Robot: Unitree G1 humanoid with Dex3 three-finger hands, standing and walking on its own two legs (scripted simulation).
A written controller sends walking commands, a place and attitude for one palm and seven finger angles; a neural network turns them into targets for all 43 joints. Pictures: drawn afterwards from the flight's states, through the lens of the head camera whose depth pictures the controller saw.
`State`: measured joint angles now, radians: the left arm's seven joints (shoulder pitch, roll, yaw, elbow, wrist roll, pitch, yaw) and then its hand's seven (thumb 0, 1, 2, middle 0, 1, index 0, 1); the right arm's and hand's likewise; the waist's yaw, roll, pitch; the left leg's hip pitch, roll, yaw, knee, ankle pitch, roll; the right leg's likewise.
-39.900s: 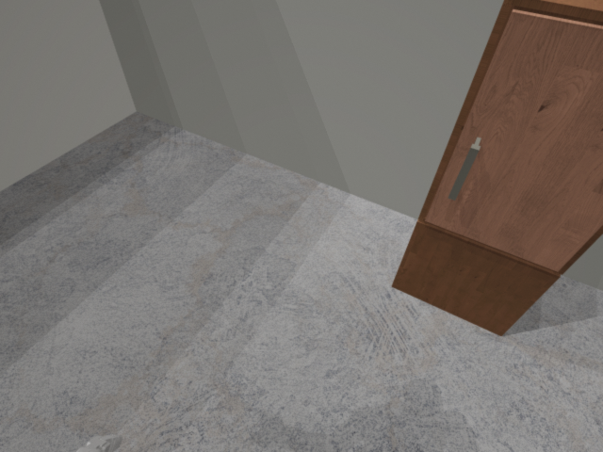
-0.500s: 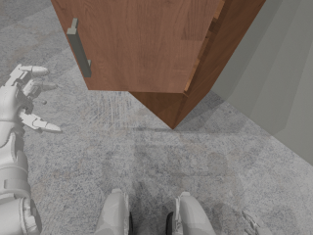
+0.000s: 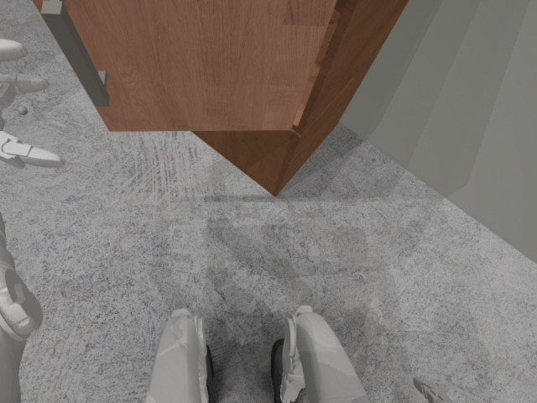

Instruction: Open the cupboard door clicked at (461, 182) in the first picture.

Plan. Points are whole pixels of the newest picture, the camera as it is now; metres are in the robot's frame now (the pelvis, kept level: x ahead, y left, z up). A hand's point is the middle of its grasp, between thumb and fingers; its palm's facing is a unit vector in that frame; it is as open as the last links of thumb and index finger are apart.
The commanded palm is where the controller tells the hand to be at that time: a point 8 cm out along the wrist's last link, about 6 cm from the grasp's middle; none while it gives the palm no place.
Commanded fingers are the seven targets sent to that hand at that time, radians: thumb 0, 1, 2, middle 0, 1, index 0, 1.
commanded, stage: move the hooked fingers beside the handle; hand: left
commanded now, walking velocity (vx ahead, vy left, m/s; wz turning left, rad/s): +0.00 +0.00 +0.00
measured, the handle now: (83, 50) +0.59 +0.24 +0.05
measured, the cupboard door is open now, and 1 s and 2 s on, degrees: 43 43 43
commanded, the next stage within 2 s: slide the fingers in behind the handle in 1.04 s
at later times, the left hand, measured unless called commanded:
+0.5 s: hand (32, 87) +0.53 +0.30 +0.03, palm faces +0.06 -1.00 -0.04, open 14.0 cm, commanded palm +0.53 +0.32 +0.04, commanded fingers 0.00 -0.50 0.30 -0.30 -1.20 -0.30 -1.20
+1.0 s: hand (29, 88) +0.53 +0.31 +0.03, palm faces +0.06 -1.00 -0.04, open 14.0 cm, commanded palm +0.53 +0.32 +0.04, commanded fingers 0.00 -0.50 0.30 -0.30 -1.20 -0.30 -1.20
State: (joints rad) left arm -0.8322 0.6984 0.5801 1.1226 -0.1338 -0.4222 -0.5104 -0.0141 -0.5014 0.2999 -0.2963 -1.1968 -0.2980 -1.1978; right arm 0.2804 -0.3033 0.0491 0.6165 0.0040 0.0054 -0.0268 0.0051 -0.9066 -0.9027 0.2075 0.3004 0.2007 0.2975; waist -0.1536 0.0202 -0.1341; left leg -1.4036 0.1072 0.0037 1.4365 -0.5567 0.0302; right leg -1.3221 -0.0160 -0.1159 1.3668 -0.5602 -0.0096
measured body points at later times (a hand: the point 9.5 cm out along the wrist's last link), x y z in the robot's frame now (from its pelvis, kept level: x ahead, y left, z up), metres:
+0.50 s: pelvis -0.01 +0.01 -0.02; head +0.21 +0.05 +0.37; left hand +0.52 +0.36 +0.04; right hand +0.01 -0.26 -0.11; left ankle +0.05 +0.11 -0.58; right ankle +0.04 -0.12 -0.58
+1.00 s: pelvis +0.00 +0.01 -0.01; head +0.21 +0.07 +0.38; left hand +0.52 +0.36 +0.04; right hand +0.04 -0.27 -0.10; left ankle +0.05 +0.11 -0.58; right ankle +0.04 -0.12 -0.58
